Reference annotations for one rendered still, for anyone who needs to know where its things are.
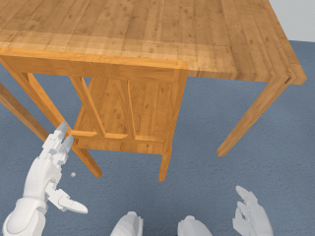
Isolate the chair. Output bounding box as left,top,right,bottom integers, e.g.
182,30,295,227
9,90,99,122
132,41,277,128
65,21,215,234
0,46,189,182

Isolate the right robot thigh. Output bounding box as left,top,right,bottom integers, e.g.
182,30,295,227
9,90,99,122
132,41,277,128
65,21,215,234
177,218,213,236

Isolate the robot right hand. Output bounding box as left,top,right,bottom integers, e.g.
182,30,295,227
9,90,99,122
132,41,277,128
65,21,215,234
232,185,274,236

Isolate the table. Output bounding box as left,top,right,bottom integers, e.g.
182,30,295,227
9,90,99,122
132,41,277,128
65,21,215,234
0,0,307,156

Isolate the right robot shin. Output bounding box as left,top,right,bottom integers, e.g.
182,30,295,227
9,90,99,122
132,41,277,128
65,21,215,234
184,215,195,220

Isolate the robot left hand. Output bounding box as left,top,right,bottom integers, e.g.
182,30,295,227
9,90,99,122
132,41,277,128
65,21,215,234
23,122,88,214

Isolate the robot left forearm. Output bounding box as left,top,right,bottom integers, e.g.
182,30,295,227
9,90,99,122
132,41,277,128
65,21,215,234
2,197,49,236

